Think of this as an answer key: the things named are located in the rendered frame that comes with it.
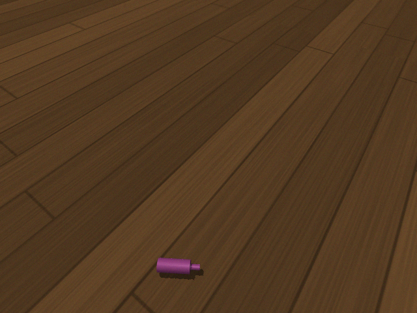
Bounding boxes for bottle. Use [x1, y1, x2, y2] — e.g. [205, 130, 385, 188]
[156, 258, 200, 275]

